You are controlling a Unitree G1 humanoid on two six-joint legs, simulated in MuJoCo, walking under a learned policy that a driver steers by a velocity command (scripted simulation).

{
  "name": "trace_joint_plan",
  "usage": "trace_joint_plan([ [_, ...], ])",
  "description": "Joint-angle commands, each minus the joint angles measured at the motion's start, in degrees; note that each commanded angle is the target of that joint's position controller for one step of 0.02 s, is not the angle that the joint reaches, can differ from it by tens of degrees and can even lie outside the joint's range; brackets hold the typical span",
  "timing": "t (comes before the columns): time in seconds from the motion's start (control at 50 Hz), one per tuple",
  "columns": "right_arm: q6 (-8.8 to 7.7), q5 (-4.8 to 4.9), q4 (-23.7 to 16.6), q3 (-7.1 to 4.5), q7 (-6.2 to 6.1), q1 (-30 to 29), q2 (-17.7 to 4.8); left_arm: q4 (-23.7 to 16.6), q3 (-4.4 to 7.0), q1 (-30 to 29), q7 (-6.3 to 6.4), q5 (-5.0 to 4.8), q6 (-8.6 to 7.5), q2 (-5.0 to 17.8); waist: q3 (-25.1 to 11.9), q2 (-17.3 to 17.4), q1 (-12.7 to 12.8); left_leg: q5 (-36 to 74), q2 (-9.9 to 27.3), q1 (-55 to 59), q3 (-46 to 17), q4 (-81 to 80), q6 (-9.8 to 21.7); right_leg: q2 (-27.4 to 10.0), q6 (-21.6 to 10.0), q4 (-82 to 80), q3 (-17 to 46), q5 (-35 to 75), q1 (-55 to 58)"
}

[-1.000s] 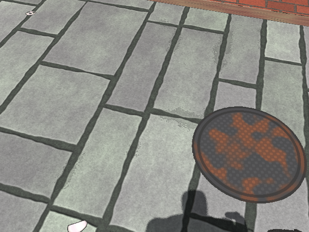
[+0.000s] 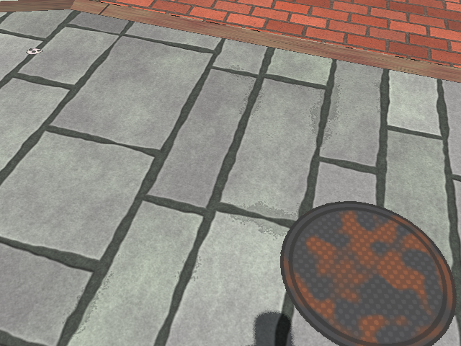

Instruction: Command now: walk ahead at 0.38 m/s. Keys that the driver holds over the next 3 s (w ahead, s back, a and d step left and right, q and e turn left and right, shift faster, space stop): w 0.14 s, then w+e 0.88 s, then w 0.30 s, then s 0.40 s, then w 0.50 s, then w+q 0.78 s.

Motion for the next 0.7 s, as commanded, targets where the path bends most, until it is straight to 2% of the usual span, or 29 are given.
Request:
trace_joint_plan([
  [0.02, -1.7, -0.61, 1.7, -0.98, 0.68, 12.6, -9.8, -8.8, 0.29, -9.4, -0.25, -2.14, -3.16, 4.1, 3.2, 12.3, -5.1, -24.6, 22.6, 22.0, -42.2, -24.4, 14.1, 0.2, -2.2, 28.9, 4.2, -3.5, -37.8],
  [0.04, -2.28, -0.61, 0.5, -0.09, 0.92, 8.9, -6.9, -8.4, 0.54, -9.4, -0.57, -2.14, -3.79, 5.2, 5.7, 10.0, -3.8, -20.2, 19.6, 19.9, -35.1, -24.4, 11.5, -2.1, -3.3, 29.0, 3.9, 3.0, -38.7],
  [0.06, -2.43, -0.84, -0.4, 0.43, 1.18, 6.4, -6.2, -7.6, 0.8, -8.8, -0.54, -1.33, -4.11, 5.1, 5.6, 8.0, -2.6, -12.4, 17.2, 18.3, -29.1, -24.5, 9.4, -3.7, -3.6, 26.9, 3.2, 7.9, -37.1],
  [0.08, -2.36, -0.92, -0.6, 0.81, 1.25, 5.8, -5.3, -7.5, 1.17, -9.0, -0.67, -0.51, -4.14, 5.4, 5.7, 7.7, -2.0, -4.4, 15.2, 17.1, -23.8, -24.7, 7.9, -4.9, -3.3, 23.4, 2.9, 11.6, -35.1],
  [0.1, -2.03, -1.11, -0.3, 1.32, 1.14, 6.9, -3.9, -7.3, 1.27, -9.1, -1.07, -0.13, -3.93, 4.9, 4.9, 8.2, -1.9, 1.8, 13.4, 16.5, -19.5, -24.8, 6.9, -5.4, -2.8, 21.3, 2.0, 14.0, -32.8],
  [0.12, -1.83, -1.23, 0.2, 1.49, 0.85, 8.7, -3.9, -7.3, 1.16, -9.4, -1.37, 0.02, -3.62, 3.8, 4.4, 8.4, -2.1, 7.7, 12.5, 16.5, -16.7, -24.9, 7.0, -5.3, -2.1, 19.5, 0.8, 15.8, -32.0],
  [0.16, -1.48, -1.39, 0.7, 1.43, 0.01, 10.8, -5.2, -8.2, 0.85, -11.9, -1.63, 0.18, -2.94, 2.1, 4.6, 7.1, -2.4, 16.2, 12.0, 17.0, -12.6, -25.3, 7.7, -4.8, -0.4, 15.1, -0.6, 18.7, -33.1],
  [0.22, -1.22, -1.85, 0.4, 1.39, -1.01, 11.0, -6.3, -10.8, -0.13, -18.3, -2.03, -0.13, -2.51, -0.1, 5.9, 6.4, -3.6, 18.7, 10.7, 13.7, -6.3, -27.1, 6.9, -3.4, 0.2, 3.6, -1.9, 25.8, -30.6],
  [0.28, -1.38, -1.62, 1.0, 1.33, -1.4, 13.3, -6.6, -12.8, -0.74, -23.3, -2.91, -0.41, -2.37, -0.6, 7.3, 6.4, -4.8, 19.0, 11.3, 13.1, -2.0, -29.1, 6.4, -1.7, -0.9, -3.8, -3.5, 30.7, -26.7],
  [0.34, -0.84, -1.17, 1.3, 1.09, -1.4, 14.4, -6.6, -14.7, -0.9, -26.4, -4.18, -0.52, -2.55, -0.3, 8.2, 5.7, -4.5, 24.3, 13.5, 18.7, 0.9, -26.9, 5.9, -0.9, -3.4, -7.8, -3.5, 29.7, -26.9],
  [0.36, -0.54, -1.17, 1.0, 0.89, -1.45, 13.8, -7.1, -15.2, -0.73, -26.5, -4.62, -0.46, -2.69, 0.2, 7.5, 6.0, -3.7, 30.6, 14.0, 20.8, 1.9, -24.8, 5.4, -0.1, -4.4, -8.5, -4.2, 28.0, -25.9],
  [0.4, 0.22, -1.39, -0.2, 0.27, -1.82, 12.3, -9.0, -15.3, 0.29, -23.3, -5.18, -0.24, -2.68, 2.4, 3.2, 8.1, -0.7, 52.8, 14.8, 24.6, 3.6, -16.3, 4.3, 3.1, -6.6, -7.3, -7.0, 22.6, -20.1],
  [0.42, 0.92, -1.72, -0.9, 0.01, -2.12, 11.7, -9.7, -14.2, 1.39, -17.7, -5.25, -0.3, -2.45, 4.4, -0.7, 9.4, 2.3, 62.0, 14.5, 25.4, 4.6, -7.8, 3.5, 5.2, -7.7, -6.5, -8.3, 19.9, -14.0],
  [0.44, 1.56, -1.91, -1.8, -0.02, -2.34, 10.7, -10.0, -11.8, 2.98, -8.5, -5.0, -0.46, -2.13, 6.9, -5.8, 9.2, 6.9, 64.2, 13.1, 21.5, 5.7, 4.6, 2.2, 7.3, -9.4, -8.5, -8.6, 20.7, -1.9],
  [0.46, 1.35, -2.38, -3.4, 0.44, -2.45, 10.9, -9.7, -10.2, 4.56, 0.6, -4.06, -0.26, -1.5, 10.6, -11.1, 4.7, 10.2, 49.7, 11.1, 6.8, 5.4, 21.4, 0.5, 1.1, -12.5, -8.9, 2.9, 17.7, 15.9],
  [0.48, -0.47, -3.06, -5.6, 3.3, -0.76, 17.2, -0.2, -10.2, 5.07, 2.9, -3.7, -0.12, -1.49, 14.5, -19.0, -11.0, 3.9, -6.1, -2.1, -19.2, 1.3, 44.7, -3.4, -15.3, -24.6, -15.0, 37.5, 3.5, 36.3],
  [0.5, -3.44, -0.79, -6.3, 2.37, 0.19, 11.1, -4.6, -9.8, 3.87, 3.7, -3.27, 0.28, -1.57, 10.0, -21.2, -6.3, 7.2, -13.9, -3.0, -26.0, -10.2, 52.2, -1.6, -16.3, -24.0, -24.4, 47.5, -0.1, 37.2],
  [0.52, -4.98, 1.3, -9.0, 1.34, 0.48, 5.4, -8.2, -10.1, 3.33, 0.3, -2.97, 0.58, -2.2, 8.1, -11.8, -5.1, 6.6, -9.3, 0.4, -30.6, -10.5, 51.1, 0.1, -14.6, -20.6, -25.9, 38.6, 4.6, 30.3],
  [0.54, -5.69, 1.06, -9.8, 1.33, -0.03, 3.0, -8.5, -11.4, 2.84, -4.4, -3.08, 0.57, -2.9, 6.6, -7.2, 2.0, 4.0, -4.3, 3.2, -28.0, -10.2, 46.3, 0.6, -12.1, -18.9, -26.7, 31.2, 11.9, 20.5],
  [0.56, -5.51, 0.07, -9.6, 0.76, -0.66, 2.5, -8.5, -12.5, 2.42, -8.0, -3.28, 0.85, -3.29, 5.3, -3.9, 5.2, 1.4, -2.4, 4.7, -24.4, -9.7, 41.4, 0.0, -9.8, -17.7, -27.6, 25.8, 18.4, 11.8],
  [0.58, -4.67, -0.53, -9.9, 0.38, -0.92, 3.8, -8.5, -13.2, 2.04, -9.9, -3.16, 1.47, -3.52, 4.5, -3.2, 4.1, -0.8, -1.4, 6.2, -19.9, -10.2, 38.6, -0.6, -8.0, -17.2, -28.7, 22.3, 22.2, 6.1],
  [0.62, -3.1, -1.45, -11.1, 0.24, -1.12, 4.4, -6.9, -13.5, 1.95, -9.9, -2.69, 0.81, -3.35, 4.7, -1.6, 2.5, -2.5, -1.4, 7.1, -17.3, -9.3, 32.6, -2.5, -6.6, -17.3, -30.2, 19.1, 24.6, -0.4],
  [0.66, -2.15, -2.38, -13.2, 0.44, -1.45, 0.5, -6.0, -13.5, 2.35, -7.7, -1.7, 0.62, -3.27, 6.4, 0.3, 1.6, -1.9, 2.8, 6.7, -17.5, -7.5, 25.2, -4.7, -5.3, -17.3, -31.4, 16.0, 25.6, -5.4],
  [0.7, -1.97, -2.51, -15.4, 0.78, -1.58, -5.1, -5.3, -13.4, 2.85, -5.3, -0.86, 0.55, -2.98, 7.9, 1.5, 0.8, 0.0, 11.6, 5.3, -17.3, -6.7, 14.9, -5.8, -3.1, -15.4, -31.2, 13.9, 23.6, -7.5],
])
Next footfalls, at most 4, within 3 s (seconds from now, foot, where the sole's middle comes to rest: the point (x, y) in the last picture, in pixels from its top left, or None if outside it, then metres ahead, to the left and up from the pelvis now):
0.46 right None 0.41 -0.12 -0.77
0.94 left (226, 280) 0.72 0.01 -0.77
1.42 right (335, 255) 0.83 -0.35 -0.77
1.86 left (261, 241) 0.87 -0.11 -0.77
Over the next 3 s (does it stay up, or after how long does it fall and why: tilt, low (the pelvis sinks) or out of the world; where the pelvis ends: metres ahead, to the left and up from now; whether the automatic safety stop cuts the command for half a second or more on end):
stays up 1.19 -0.42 0.01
